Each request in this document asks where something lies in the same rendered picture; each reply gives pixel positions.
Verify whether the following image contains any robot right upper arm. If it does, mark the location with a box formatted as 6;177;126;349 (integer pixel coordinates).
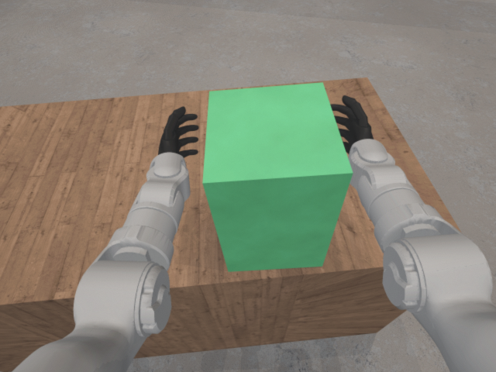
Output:
383;234;496;372

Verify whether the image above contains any robot left upper arm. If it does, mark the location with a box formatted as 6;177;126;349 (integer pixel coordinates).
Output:
12;260;171;372

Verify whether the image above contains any robot left hand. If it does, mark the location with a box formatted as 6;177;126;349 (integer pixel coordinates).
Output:
158;106;199;158

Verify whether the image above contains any carton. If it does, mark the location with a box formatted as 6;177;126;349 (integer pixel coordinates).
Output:
202;82;353;272

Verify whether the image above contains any robot right hand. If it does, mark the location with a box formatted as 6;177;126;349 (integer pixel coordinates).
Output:
331;95;374;153

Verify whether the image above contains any right robot forearm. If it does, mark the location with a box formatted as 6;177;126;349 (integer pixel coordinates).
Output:
348;139;493;294

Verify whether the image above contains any pedestal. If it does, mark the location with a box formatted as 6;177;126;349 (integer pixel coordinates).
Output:
0;77;461;372

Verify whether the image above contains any left robot forearm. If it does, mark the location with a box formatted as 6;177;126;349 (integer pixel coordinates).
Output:
74;152;191;321

